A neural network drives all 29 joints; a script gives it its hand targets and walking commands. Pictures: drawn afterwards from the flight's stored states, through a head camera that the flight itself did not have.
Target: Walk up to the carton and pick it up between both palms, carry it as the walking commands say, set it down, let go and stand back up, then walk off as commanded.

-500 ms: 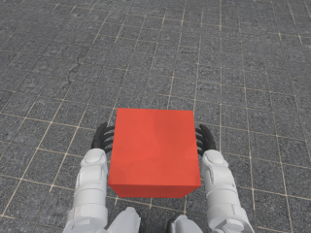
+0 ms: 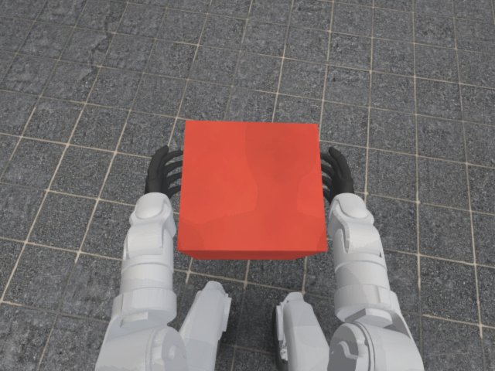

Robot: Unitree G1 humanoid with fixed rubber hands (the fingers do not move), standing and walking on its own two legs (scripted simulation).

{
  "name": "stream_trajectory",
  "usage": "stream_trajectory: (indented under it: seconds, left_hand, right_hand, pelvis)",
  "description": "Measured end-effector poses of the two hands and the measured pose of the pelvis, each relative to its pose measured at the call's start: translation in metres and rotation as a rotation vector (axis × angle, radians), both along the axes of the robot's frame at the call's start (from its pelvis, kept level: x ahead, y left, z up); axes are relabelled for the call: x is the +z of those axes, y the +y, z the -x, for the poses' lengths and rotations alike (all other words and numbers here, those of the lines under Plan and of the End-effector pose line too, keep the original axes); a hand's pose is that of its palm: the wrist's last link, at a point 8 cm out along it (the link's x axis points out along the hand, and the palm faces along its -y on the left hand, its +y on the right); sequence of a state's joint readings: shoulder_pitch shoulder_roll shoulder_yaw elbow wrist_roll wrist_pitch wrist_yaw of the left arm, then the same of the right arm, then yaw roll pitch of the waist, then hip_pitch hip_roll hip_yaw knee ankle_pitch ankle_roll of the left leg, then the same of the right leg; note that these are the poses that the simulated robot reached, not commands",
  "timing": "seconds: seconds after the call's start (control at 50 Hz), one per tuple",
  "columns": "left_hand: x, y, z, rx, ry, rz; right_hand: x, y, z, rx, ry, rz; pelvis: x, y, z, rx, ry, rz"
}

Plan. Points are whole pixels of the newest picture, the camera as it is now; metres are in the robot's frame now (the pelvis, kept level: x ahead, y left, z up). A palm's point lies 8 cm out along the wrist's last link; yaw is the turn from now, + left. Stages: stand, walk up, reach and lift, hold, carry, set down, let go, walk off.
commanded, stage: set down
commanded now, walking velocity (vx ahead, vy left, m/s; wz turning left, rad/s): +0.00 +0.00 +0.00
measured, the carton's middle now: (247, 201) +0.39 +0.04 -0.12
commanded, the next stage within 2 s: none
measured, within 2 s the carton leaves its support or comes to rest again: neither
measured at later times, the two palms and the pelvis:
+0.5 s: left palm (168, 198) +0.39 +0.19 -0.14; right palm (321, 200) +0.42 -0.11 -0.14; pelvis +0.00 -0.01 -0.07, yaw +0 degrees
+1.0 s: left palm (183, 195) +0.43 +0.18 -0.23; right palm (314, 201) +0.44 -0.12 -0.24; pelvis -0.02 +0.00 -0.15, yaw -1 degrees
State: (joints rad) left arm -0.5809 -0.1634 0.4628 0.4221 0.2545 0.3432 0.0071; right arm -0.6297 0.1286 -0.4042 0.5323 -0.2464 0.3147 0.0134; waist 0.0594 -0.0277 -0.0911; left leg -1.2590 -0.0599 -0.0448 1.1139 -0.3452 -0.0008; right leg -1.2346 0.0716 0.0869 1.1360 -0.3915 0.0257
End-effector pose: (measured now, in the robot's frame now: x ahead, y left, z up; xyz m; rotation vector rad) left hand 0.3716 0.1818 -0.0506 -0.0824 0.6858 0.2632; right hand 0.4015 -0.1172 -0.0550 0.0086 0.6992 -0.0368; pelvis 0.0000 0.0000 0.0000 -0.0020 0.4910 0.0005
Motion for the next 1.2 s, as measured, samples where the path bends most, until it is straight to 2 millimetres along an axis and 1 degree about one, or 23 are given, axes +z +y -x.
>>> stream_trajectory:
  seconds: [0.16,0.28,0.4,0.62,0.72,0.94,1.2]
  left_hand:
    - [-0.029,0.0,-0.007,-0.011,0.001,-0.014]
    - [-0.049,0.005,-0.007,-0.009,0.002,-0.017]
    - [-0.069,0.007,-0.012,-0.006,0.002,-0.02]
    - [-0.11,0.008,-0.026,-0.021,-0.012,-0.013]
    - [-0.13,0.008,-0.032,-0.027,-0.008,-0.009]
    - [-0.171,0.002,-0.052,-0.052,-0.012,-0.01]
    - [-0.22,0.007,-0.063,-0.046,-0.006,-0.014]
  right_hand:
    - [-0.031,0.0,-0.005,-0.011,0.002,-0.012]
    - [-0.052,0.004,-0.006,-0.015,0.004,-0.02]
    - [-0.073,0.007,-0.01,-0.015,0.003,-0.017]
    - [-0.112,0.007,-0.02,-0.03,-0.01,-0.013]
    - [-0.131,0.007,-0.023,-0.034,-0.006,-0.007]
    - [-0.17,0.001,-0.038,-0.049,-0.013,0.006]
    - [-0.217,0.006,-0.052,-0.039,-0.009,0.012]
  pelvis:
    - [-0.021,-0.005,-0.01,-0.001,0.094,0.0]
    - [-0.037,-0.009,-0.01,0.003,0.128,0.001]
    - [-0.055,-0.012,-0.005,0.01,0.141,0.004]
    - [-0.092,-0.013,0.008,0.011,0.165,0.012]
    - [-0.108,-0.011,0.014,0.015,0.176,0.018]
    - [-0.143,-0.005,0.023,0.009,0.208,0.026]
    - [-0.176,-0.001,0.03,0.008,0.229,0.032]
